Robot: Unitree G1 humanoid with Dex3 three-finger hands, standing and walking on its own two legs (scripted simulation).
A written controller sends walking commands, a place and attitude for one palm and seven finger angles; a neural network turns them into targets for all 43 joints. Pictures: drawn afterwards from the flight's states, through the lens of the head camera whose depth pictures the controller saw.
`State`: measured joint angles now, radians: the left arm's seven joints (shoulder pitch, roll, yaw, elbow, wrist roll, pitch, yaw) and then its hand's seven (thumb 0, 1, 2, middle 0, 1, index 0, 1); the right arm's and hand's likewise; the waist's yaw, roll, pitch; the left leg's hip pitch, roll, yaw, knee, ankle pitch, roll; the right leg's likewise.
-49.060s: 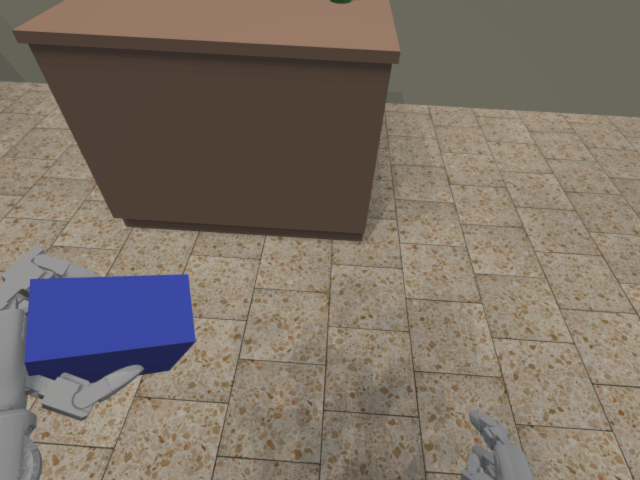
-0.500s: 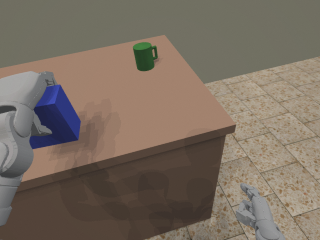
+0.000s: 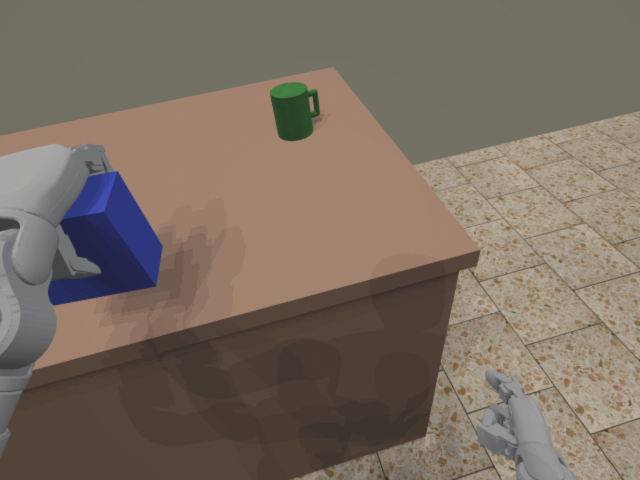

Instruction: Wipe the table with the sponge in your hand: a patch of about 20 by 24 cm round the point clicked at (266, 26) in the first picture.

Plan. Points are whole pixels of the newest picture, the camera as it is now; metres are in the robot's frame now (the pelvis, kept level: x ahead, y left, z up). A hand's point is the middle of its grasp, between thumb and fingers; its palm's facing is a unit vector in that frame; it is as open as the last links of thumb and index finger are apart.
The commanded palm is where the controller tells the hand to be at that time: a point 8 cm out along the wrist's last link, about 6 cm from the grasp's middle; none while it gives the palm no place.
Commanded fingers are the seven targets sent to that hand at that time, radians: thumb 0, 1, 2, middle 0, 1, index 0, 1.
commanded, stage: bring the sponge back beside the body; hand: left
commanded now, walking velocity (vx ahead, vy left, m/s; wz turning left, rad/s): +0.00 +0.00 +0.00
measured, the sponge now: (93, 253) +0.27 +0.32 +0.19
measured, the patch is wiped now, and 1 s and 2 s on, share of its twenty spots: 0.95 0.95 0.95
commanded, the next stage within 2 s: step back with the hand held close in 1.44 s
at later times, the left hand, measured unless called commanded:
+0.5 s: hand (63, 239) +0.24 +0.30 +0.24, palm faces +0.25 -0.05 -0.97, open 10.6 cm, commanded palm +0.18 +0.30 +0.32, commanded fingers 0.00 0.10 1.30 -1.20 -1.60 -1.20 -1.60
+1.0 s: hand (62, 259) +0.21 +0.28 +0.24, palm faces +0.32 -0.09 -0.94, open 10.6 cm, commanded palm +0.15 +0.28 +0.31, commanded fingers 0.00 0.10 1.30 -1.20 -1.60 -1.20 -1.60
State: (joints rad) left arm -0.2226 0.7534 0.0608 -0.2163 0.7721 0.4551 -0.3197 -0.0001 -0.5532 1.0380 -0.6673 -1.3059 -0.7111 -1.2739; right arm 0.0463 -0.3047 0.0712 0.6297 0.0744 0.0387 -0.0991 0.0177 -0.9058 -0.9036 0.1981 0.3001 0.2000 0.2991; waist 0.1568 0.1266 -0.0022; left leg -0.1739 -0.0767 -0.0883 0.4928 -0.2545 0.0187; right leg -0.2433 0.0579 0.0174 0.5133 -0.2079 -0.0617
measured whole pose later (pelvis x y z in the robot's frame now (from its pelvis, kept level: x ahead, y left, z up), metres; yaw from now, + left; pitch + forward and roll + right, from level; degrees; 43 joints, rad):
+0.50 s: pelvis +0.00 +0.00 +0.00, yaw -1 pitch -4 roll +1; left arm -0.07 0.73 0.09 -0.39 0.72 0.51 -0.24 0.00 -0.55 1.04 -0.67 -1.30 -0.71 -1.27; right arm 0.00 -0.29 0.09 0.61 0.07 0.05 -0.10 0.02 -0.90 -0.90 0.20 0.30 0.20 0.30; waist 0.18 0.12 -0.01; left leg -0.15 -0.07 -0.08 0.49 -0.26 0.02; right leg -0.22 0.07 0.03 0.50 -0.20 -0.06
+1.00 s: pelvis +0.00 +0.00 +0.00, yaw -2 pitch -5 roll +1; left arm 0.09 0.70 0.14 -0.56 0.68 0.53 -0.18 0.00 -0.55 1.04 -0.67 -1.30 -0.71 -1.27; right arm 0.01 -0.28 0.09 0.60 0.07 0.06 -0.08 0.02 -0.90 -0.90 0.20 0.30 0.20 0.30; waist 0.18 0.13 -0.01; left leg -0.14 -0.06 -0.06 0.49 -0.26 0.02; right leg -0.21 0.07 0.04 0.50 -0.20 -0.06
